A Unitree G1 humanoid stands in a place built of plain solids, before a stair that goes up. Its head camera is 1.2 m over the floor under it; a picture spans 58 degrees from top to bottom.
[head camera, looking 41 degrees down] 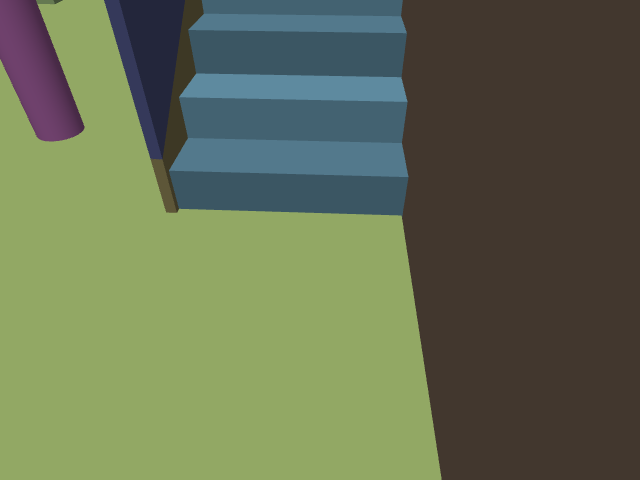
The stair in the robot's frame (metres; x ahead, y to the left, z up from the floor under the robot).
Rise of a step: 0.20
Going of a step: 0.29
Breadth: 1.03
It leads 3 degrees to the right of straight ahead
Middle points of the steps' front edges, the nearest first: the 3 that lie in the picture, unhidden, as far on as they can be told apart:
1.57 0.14 0.21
1.87 0.13 0.41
2.16 0.11 0.61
